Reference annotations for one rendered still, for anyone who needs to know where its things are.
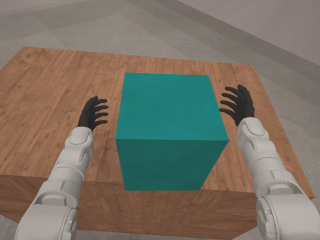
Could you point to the left robot forearm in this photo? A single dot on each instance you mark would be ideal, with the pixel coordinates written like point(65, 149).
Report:
point(64, 183)

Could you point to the left robot hand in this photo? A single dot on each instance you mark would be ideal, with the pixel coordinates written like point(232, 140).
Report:
point(88, 116)

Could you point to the right robot forearm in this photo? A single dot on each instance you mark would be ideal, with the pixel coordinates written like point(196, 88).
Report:
point(267, 170)

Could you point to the left robot upper arm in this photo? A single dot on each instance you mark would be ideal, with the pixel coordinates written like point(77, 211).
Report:
point(49, 222)

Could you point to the pedestal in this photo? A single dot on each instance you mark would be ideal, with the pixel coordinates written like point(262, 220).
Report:
point(42, 94)

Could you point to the right robot upper arm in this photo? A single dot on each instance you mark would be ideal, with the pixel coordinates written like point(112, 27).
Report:
point(287, 217)

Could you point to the right robot hand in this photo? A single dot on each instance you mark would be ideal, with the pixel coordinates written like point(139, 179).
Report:
point(244, 104)

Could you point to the carton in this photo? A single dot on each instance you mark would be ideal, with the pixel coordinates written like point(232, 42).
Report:
point(170, 131)

